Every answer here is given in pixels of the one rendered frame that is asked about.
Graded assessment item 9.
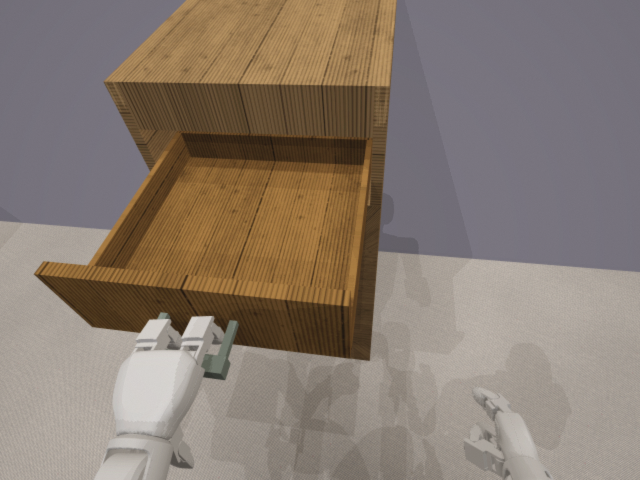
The robot right hand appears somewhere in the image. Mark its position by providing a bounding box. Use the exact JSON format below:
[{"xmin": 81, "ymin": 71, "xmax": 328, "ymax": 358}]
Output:
[{"xmin": 464, "ymin": 387, "xmax": 540, "ymax": 477}]

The robot right forearm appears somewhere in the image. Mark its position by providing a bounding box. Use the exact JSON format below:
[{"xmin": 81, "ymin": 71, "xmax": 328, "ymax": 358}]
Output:
[{"xmin": 502, "ymin": 456, "xmax": 554, "ymax": 480}]

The handle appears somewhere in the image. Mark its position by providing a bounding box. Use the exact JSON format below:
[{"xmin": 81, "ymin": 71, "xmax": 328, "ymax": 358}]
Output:
[{"xmin": 158, "ymin": 312, "xmax": 239, "ymax": 380}]

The drawer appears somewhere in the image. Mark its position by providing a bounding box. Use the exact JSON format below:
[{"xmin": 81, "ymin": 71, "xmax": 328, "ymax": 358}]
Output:
[{"xmin": 34, "ymin": 131, "xmax": 373, "ymax": 359}]

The robot left forearm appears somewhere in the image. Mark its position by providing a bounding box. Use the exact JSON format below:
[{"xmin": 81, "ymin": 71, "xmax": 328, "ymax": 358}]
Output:
[{"xmin": 93, "ymin": 434, "xmax": 174, "ymax": 480}]

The robot left hand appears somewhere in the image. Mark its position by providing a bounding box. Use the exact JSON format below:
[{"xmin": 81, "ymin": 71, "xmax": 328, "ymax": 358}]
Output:
[{"xmin": 112, "ymin": 316, "xmax": 225, "ymax": 469}]

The cabinet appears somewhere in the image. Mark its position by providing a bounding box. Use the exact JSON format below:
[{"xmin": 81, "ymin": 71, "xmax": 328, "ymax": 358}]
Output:
[{"xmin": 104, "ymin": 0, "xmax": 397, "ymax": 361}]

